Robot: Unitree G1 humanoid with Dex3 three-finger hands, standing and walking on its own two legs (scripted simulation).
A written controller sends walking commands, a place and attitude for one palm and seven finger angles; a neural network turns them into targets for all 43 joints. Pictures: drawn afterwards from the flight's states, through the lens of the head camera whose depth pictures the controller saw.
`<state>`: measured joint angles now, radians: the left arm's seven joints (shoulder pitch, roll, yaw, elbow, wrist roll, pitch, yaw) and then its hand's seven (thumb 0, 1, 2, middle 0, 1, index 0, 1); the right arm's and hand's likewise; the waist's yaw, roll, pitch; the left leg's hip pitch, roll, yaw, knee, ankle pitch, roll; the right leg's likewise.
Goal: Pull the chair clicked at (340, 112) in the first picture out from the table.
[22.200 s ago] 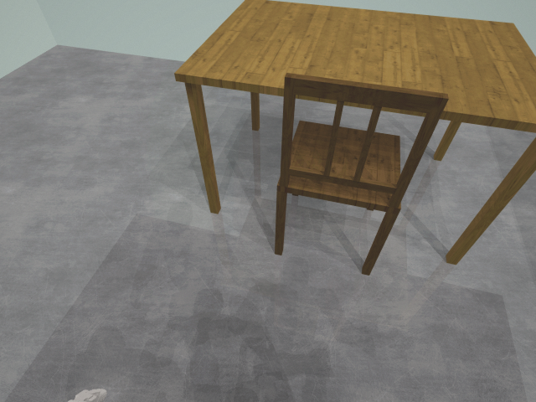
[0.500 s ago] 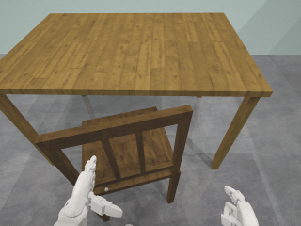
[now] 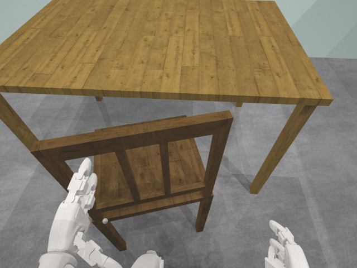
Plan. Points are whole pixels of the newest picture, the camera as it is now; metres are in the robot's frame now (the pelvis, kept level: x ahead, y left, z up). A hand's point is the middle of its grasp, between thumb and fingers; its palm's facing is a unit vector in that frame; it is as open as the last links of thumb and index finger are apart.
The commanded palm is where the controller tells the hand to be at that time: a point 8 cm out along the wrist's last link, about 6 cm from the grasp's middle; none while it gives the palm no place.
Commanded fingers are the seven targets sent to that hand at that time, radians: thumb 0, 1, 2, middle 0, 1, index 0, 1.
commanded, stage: draw the hand back to the body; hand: left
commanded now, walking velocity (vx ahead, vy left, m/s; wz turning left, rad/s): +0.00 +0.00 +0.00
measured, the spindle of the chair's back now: (129, 177) +0.35 +0.15 -0.04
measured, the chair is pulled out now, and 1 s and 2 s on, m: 0.13 0.13 0.13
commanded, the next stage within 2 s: step back with the hand held close in 1.38 s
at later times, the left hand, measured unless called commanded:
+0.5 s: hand (50, 216) +0.19 +0.22 +0.13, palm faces +0.21 -0.92 -0.34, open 16.1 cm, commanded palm +0.16 +0.26 +0.16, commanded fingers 0.00 0.03 0.48 -0.08 -0.12 -0.08 -0.12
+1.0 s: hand out of the picture +0.24 +0.28 +0.23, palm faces +0.41 -0.80 -0.43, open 9.5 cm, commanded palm +0.19 +0.32 +0.25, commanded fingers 0.00 0.90 0.90 -0.20 -0.30 -0.20 -0.30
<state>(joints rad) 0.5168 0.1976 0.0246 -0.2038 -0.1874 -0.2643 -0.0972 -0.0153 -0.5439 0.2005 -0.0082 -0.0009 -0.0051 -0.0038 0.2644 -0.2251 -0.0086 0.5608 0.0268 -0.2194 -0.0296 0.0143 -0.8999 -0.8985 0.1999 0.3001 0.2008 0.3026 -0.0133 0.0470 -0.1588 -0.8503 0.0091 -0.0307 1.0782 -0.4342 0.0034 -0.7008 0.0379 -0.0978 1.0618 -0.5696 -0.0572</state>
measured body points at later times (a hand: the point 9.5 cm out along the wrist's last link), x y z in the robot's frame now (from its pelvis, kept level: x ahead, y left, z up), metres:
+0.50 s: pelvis +0.01 +0.01 +0.05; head +0.01 -0.01 +0.50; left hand +0.17 +0.26 +0.15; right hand +0.19 -0.22 -0.03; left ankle +0.05 +0.11 -0.66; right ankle -0.02 -0.09 -0.66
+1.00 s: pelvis +0.05 +0.02 +0.08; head +0.04 +0.00 +0.53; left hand +0.21 +0.32 +0.26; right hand +0.24 -0.20 -0.01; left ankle +0.05 +0.11 -0.66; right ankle -0.02 -0.09 -0.66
